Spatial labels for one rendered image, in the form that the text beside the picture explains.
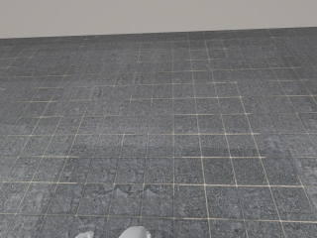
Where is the robot left thigh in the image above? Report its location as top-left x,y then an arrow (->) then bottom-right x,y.
119,226 -> 152,238

